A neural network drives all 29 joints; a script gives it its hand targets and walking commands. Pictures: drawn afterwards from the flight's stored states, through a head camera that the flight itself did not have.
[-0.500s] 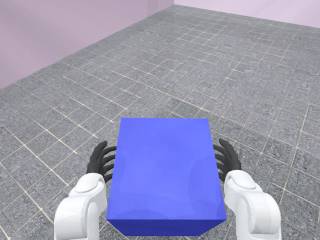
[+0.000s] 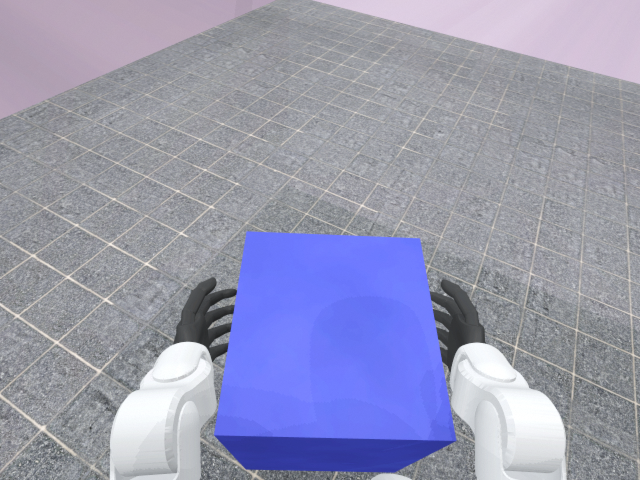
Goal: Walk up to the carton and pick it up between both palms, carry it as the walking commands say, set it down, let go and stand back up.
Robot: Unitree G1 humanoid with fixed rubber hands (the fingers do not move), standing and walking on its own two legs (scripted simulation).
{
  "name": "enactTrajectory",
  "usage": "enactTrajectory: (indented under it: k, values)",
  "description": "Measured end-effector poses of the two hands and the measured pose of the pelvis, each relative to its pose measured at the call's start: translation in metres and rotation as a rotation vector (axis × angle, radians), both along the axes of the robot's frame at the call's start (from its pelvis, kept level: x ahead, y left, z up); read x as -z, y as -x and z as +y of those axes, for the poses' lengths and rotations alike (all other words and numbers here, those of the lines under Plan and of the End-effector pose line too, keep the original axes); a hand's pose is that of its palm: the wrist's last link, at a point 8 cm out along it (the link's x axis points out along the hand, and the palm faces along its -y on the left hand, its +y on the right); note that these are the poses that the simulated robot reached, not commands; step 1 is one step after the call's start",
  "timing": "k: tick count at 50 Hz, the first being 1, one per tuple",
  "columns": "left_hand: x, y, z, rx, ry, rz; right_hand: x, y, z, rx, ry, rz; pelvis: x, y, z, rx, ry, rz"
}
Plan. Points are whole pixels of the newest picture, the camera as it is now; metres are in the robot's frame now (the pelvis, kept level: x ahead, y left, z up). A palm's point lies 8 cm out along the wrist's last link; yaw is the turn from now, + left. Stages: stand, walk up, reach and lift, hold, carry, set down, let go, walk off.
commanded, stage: carry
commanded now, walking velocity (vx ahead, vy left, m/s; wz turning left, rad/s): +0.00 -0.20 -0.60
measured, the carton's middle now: (326, 362) +0.26 +0.01 +0.02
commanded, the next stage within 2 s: none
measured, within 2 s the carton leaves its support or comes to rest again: neither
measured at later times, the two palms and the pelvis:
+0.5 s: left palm (365, 371) +0.23 -0.03 +0.06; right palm out of the picture +0.17 -0.31 +0.07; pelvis -0.04 -0.11 -0.02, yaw -14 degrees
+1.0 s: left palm (614, 431) +0.17 -0.28 +0.08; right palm out of the picture +0.02 -0.53 +0.07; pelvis -0.12 -0.27 -0.03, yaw -32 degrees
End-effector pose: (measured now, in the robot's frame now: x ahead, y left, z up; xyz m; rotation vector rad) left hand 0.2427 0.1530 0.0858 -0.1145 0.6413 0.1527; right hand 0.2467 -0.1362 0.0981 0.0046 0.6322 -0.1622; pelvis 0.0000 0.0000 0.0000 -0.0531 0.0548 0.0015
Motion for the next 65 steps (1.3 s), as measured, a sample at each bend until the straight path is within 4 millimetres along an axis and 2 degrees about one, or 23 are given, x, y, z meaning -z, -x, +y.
enactTrajectory:
  k: [5, 10, 13, 15, 19, 27, 31, 36, 41, 46, 49, 51, 53, 55, 65]
  values:
    - [-0.007, -0.012, -0.033, 0.09, -0.017, -0.013, -0.002, 0.015, -0.033, 0.088, -0.012, -0.013, 0.0, 0.004, -0.01, 0.071, 0.006, 0.011]
    - [-0.004, -0.015, -0.082, 0.161, -0.041, -0.007, 0.008, 0.032, -0.079, 0.159, -0.038, -0.007, 0.006, 0.01, -0.039, 0.138, -0.004, 0.022]
    - [0.004, -0.015, -0.117, 0.193, -0.06, -0.023, 0.022, 0.04, -0.113, 0.191, -0.058, -0.023, 0.019, 0.014, -0.063, 0.16, -0.014, 0.02]
    - [0.013, -0.012, -0.137, 0.22, -0.082, 0.009, 0.033, 0.049, -0.131, 0.219, -0.078, 0.008, 0.021, 0.02, -0.074, 0.172, -0.016, 0.017]
    - [0.023, 0.0, -0.16, 0.247, -0.092, 0.06, 0.044, 0.067, -0.153, 0.246, -0.096, 0.059, 0.017, 0.03, -0.09, 0.205, -0.041, 0.008]
    - [0.023, 0.01, -0.192, 0.281, -0.03, -0.002, 0.026, 0.086, -0.183, 0.282, -0.034, -0.003, 0.019, 0.042, -0.116, 0.274, -0.034, 0.02]
    - [0.023, 0.017, -0.211, 0.32, -0.004, 0.01, 0.021, 0.105, -0.198, 0.319, -0.004, 0.01, 0.016, 0.048, -0.127, 0.334, -0.031, 0.01]
    - [0.006, 0.024, -0.253, 0.41, -0.001, 0.012, 0.005, 0.139, -0.23, 0.408, 0.0, 0.012, 0.001, 0.058, -0.146, 0.403, 0.005, -0.012]
    - [-0.009, 0.031, -0.307, 0.489, -0.003, -0.023, -0.008, 0.166, -0.275, 0.483, 0.005, -0.019, -0.004, 0.075, -0.176, 0.468, 0.028, -0.007]
    - [-0.008, 0.048, -0.375, 0.544, -0.025, -0.031, 0.0, 0.199, -0.336, 0.538, -0.014, -0.027, 0.005, 0.096, -0.225, 0.528, 0.013, 0.005]
    - [0.003, 0.063, -0.421, 0.573, -0.048, -0.054, 0.018, 0.22, -0.378, 0.566, -0.036, -0.051, 0.024, 0.111, -0.259, 0.547, -0.009, 0.002]
    - [0.015, 0.075, -0.445, 0.604, -0.088, -0.018, 0.035, 0.237, -0.399, 0.598, -0.076, -0.016, 0.027, 0.122, -0.273, 0.563, -0.022, -0.002]
    - [0.024, 0.088, -0.461, 0.627, -0.116, 0.028, 0.047, 0.255, -0.411, 0.62, -0.108, 0.03, 0.025, 0.131, -0.282, 0.582, -0.038, -0.009]
    - [0.026, 0.099, -0.474, 0.641, -0.121, 0.044, 0.051, 0.27, -0.421, 0.637, -0.12, 0.043, 0.022, 0.141, -0.292, 0.605, -0.046, -0.013]
    - [0.021, 0.144, -0.532, 0.705, -0.015, 0.006, 0.021, 0.33, -0.468, 0.705, -0.016, 0.006, 0.015, 0.179, -0.342, 0.701, -0.039, -0.004]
